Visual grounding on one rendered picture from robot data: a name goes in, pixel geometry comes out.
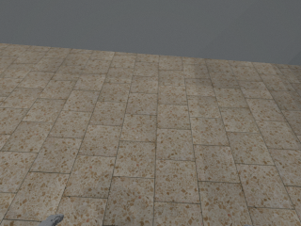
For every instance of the left robot hand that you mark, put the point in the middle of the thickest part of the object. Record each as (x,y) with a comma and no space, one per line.
(52,220)

